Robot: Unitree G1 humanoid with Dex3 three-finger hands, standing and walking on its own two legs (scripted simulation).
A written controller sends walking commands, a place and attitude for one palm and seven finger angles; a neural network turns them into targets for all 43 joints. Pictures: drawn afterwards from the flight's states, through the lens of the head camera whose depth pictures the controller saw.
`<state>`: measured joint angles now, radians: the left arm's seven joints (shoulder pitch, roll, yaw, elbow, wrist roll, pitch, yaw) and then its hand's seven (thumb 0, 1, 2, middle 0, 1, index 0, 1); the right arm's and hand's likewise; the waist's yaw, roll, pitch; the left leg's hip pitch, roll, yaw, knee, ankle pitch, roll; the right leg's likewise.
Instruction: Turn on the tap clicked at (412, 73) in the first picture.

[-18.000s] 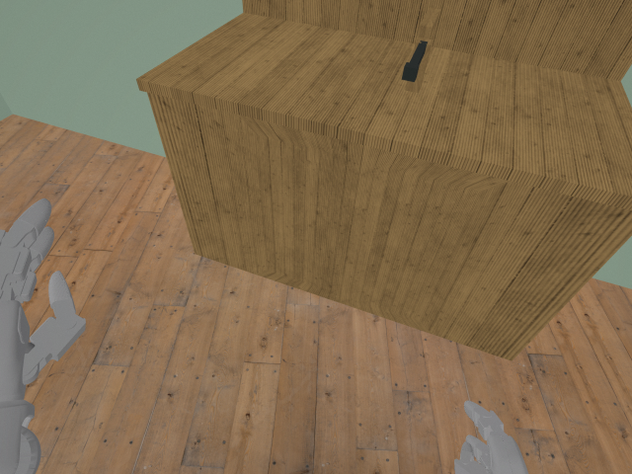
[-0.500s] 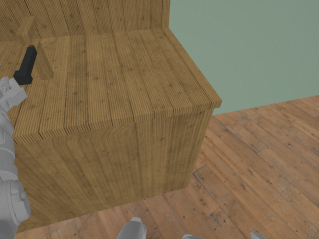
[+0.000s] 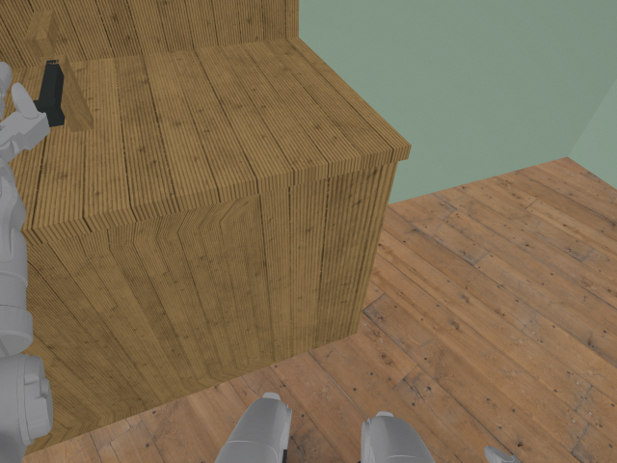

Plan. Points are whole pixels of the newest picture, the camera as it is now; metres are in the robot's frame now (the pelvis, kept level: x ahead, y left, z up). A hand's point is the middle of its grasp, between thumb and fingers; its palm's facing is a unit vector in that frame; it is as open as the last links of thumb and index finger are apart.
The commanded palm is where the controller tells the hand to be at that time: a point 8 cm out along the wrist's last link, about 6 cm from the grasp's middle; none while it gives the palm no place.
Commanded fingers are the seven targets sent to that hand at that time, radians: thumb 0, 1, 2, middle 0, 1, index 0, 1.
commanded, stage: bring the hand home and regain balance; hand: left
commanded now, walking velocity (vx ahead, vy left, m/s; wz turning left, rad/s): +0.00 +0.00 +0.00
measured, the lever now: (48, 113) +0.47 +0.40 +0.22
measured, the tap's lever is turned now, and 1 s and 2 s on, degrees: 0 0 0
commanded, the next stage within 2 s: come to a stop and stand still in 1.78 s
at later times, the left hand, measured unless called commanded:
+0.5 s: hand out of the picture +0.06 +0.26 +0.26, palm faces +0.54 -0.78 -0.32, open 7.4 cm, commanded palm +0.00 +0.28 +0.26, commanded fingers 0.00 0.90 0.90 -0.20 -0.30 -0.20 -0.30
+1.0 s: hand out of the picture -0.14 +0.22 +0.26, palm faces +0.54 -0.72 -0.43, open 7.4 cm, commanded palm -0.21 +0.25 +0.26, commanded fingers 0.00 0.90 0.90 -0.20 -0.30 -0.20 -0.30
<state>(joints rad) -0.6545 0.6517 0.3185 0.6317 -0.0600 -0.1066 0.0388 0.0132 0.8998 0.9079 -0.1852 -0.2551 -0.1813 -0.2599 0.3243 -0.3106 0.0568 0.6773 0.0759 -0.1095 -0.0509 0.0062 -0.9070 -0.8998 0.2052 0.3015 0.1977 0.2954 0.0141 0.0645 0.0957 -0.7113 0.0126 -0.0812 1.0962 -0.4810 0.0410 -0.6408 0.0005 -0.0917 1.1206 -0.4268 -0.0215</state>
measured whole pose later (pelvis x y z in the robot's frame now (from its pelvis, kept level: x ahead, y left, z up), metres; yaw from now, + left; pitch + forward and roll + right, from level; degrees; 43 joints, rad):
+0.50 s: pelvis -0.18 -0.02 +0.06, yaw +3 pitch -3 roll +6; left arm 0.20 0.41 0.45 -0.33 -0.08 -0.16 0.14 0.02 0.89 0.90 -0.21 -0.30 -0.21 -0.31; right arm 0.15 -0.24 -0.01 0.62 0.02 -0.10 -0.08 0.01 -0.91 -0.90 0.20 0.30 0.20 0.30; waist 0.01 -0.11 0.09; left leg -0.10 -0.06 0.05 0.60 -0.47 -0.04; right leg -0.54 -0.06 0.01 0.83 -0.24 -0.03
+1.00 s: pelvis -0.32 -0.05 +0.07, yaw +9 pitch -4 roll +3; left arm 0.45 0.38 0.38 -0.46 -0.07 -0.15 0.16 0.02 0.89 0.90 -0.21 -0.30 -0.21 -0.31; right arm 0.25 -0.18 0.00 0.67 0.02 -0.14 -0.08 0.01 -0.91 -0.90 0.20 0.30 0.20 0.30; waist -0.03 0.01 0.06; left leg -0.25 0.00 0.02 0.64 -0.33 -0.01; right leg -0.46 0.02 0.00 0.90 -0.41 0.02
